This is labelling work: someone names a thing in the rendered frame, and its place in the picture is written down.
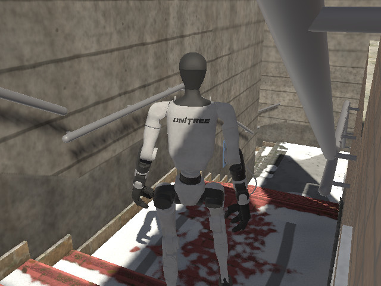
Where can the left robot upper arm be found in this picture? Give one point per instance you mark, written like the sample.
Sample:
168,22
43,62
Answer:
156,112

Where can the left robot thigh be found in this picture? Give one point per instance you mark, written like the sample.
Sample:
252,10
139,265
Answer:
166,210

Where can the right robot upper arm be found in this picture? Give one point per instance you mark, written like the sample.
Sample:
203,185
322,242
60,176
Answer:
226,113

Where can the left robot shin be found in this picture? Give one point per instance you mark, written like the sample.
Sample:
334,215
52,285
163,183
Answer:
170,266

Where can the left robot forearm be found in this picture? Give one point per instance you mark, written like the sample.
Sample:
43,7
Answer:
141,171

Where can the right robot forearm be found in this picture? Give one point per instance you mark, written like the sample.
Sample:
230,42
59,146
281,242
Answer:
239,181

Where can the robot left hand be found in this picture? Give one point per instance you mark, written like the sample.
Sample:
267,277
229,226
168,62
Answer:
147,192

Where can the robot right hand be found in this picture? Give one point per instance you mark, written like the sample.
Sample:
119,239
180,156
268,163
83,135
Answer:
243,216

